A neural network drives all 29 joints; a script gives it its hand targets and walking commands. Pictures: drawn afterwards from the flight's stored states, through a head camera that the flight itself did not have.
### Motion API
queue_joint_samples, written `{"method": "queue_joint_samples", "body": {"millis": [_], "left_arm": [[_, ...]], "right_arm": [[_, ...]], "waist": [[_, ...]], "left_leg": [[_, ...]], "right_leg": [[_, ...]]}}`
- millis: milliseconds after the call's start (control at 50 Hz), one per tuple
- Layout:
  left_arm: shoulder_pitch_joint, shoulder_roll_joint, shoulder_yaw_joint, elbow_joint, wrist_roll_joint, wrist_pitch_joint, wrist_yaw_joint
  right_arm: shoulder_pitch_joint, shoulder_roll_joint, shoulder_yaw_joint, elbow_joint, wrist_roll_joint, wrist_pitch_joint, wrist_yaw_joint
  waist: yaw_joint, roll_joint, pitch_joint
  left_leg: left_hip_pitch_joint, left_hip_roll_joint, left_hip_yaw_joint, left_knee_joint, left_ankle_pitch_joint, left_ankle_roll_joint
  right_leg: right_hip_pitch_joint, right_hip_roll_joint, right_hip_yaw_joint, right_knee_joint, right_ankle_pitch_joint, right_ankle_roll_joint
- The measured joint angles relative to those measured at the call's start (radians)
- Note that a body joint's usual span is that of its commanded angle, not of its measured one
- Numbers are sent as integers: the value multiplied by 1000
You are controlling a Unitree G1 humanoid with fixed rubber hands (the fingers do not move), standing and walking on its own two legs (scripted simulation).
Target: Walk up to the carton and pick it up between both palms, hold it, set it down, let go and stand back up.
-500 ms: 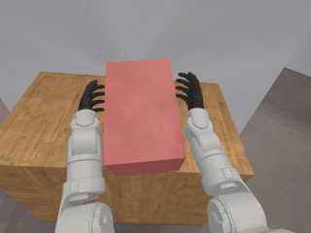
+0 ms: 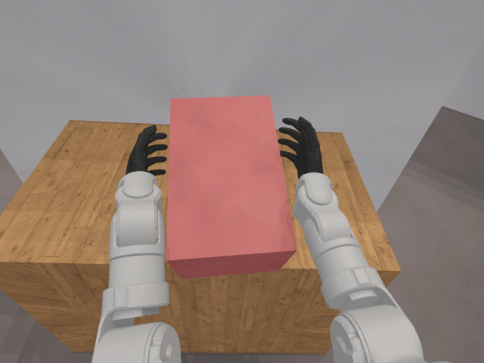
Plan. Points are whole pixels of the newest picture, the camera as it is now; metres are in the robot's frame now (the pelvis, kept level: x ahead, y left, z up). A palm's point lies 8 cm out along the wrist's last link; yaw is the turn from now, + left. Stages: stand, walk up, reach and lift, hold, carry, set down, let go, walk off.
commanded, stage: hold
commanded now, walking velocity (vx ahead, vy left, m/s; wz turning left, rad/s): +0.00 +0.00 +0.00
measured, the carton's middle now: (225, 186) +0.39 -0.01 +0.08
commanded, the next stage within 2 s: none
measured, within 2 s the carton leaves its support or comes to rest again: neither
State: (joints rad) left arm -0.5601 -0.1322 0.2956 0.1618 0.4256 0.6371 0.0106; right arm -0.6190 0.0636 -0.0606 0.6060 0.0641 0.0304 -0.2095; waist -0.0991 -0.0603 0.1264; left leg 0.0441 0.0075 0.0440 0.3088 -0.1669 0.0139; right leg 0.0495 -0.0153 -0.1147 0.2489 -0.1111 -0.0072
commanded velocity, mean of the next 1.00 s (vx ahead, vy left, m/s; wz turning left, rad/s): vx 0.00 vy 0.00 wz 0.00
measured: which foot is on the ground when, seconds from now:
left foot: down 0.00-1.00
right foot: down 0.00-1.00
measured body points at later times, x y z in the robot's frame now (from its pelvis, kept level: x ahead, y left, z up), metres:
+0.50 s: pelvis -0.01 -0.02 +0.00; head -0.03 +0.01 +0.45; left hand +0.37 +0.13 +0.16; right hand +0.37 -0.14 +0.17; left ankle +0.02 +0.10 -0.75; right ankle +0.03 -0.11 -0.75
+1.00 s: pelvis +0.00 -0.01 +0.00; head -0.03 +0.02 +0.45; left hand +0.37 +0.14 +0.15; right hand +0.37 -0.13 +0.16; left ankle +0.02 +0.10 -0.75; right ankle +0.03 -0.11 -0.75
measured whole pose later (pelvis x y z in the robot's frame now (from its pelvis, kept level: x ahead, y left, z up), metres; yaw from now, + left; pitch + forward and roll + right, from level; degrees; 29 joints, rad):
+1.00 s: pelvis +0.00 -0.01 +0.00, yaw +1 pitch -13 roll -1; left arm -0.53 -0.13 0.32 0.04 0.46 0.72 -0.06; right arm -0.59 0.10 -0.03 0.50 0.08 0.10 -0.23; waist -0.11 -0.07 0.16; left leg 0.09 0.01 0.02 0.30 -0.17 0.01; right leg 0.10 -0.02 -0.14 0.26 -0.13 -0.01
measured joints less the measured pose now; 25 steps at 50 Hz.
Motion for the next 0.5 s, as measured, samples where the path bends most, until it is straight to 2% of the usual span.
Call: {"method": "queue_joint_samples", "body": {"millis": [140,240,400,500], "left_arm": [[-38,-2,44,-17,36,53,-32],[-47,12,72,-24,50,76,-61],[-38,23,65,-14,36,61,-69],[-27,19,51,-33,25,50,-63]], "right_arm": [[-50,0,13,11,15,50,-10],[-73,36,-13,21,-6,73,-12],[-49,64,-41,-9,-37,71,-12],[-25,47,-12,-42,-18,61,-22]], "waist": [[16,-15,0],[13,-30,4],[-2,-20,14],[-6,-13,19]], "left_leg": [[33,9,0,-14,9,-7],[35,9,-16,-24,22,-15],[16,4,-38,-18,26,-18],[15,5,-33,-13,21,-17]], "right_leg": [[25,9,0,2,-1,-10],[27,9,-16,7,-4,-17],[14,3,-38,18,-10,-19],[12,4,-33,19,-11,-17]]}}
